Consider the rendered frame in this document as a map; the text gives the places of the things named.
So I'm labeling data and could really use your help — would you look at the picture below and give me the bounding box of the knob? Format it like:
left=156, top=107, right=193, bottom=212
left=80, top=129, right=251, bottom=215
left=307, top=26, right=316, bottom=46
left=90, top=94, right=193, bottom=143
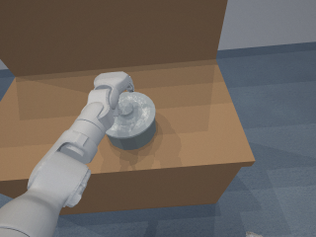
left=118, top=102, right=134, bottom=118

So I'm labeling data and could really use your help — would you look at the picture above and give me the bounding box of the left robot forearm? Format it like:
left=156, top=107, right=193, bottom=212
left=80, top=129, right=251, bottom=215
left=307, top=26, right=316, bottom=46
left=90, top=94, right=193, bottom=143
left=27, top=83, right=119, bottom=189

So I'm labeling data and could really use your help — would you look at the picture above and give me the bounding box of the table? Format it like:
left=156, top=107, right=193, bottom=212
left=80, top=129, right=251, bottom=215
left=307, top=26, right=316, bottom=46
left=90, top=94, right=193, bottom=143
left=0, top=0, right=256, bottom=215

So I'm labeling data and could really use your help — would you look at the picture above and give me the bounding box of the robot left hand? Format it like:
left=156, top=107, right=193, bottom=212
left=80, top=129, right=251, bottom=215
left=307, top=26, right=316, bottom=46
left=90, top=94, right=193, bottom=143
left=94, top=71, right=134, bottom=117

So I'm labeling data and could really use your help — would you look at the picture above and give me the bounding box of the lid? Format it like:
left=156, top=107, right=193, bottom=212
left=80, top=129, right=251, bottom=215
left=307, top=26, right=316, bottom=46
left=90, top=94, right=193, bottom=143
left=106, top=92, right=156, bottom=139

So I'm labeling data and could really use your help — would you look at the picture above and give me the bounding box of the pot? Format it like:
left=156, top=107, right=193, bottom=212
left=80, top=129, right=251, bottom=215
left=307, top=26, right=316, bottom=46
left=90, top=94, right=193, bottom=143
left=108, top=119, right=156, bottom=150

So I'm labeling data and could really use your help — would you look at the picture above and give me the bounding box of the left robot upper arm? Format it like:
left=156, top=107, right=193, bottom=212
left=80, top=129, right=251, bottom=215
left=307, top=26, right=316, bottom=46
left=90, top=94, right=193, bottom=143
left=0, top=150, right=91, bottom=237

